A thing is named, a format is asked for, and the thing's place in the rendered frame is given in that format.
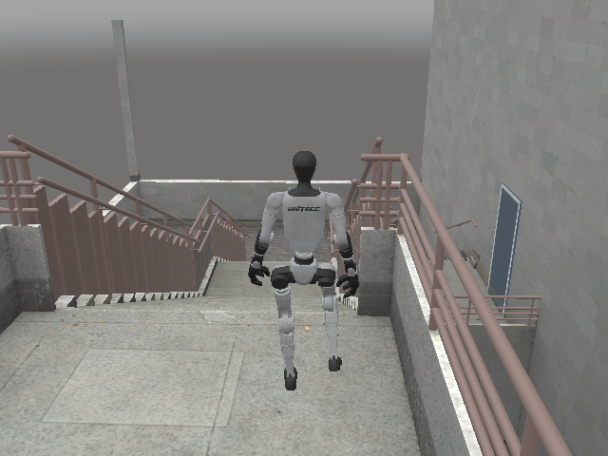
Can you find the robot left hand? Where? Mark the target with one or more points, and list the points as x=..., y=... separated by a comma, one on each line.
x=259, y=272

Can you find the robot left upper arm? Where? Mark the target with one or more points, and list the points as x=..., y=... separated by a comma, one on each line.
x=269, y=217

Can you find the robot right hand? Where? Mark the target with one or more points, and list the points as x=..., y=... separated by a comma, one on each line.
x=353, y=284

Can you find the robot right forearm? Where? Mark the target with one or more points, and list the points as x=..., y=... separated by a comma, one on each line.
x=348, y=258

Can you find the robot right upper arm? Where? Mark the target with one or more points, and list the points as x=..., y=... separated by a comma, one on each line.
x=338, y=218

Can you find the robot left forearm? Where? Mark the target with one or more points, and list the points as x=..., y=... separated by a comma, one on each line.
x=259, y=252

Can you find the left robot shin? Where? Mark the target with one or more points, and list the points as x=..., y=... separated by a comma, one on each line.
x=287, y=348

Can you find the robot head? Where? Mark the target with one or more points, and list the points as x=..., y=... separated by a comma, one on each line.
x=304, y=163

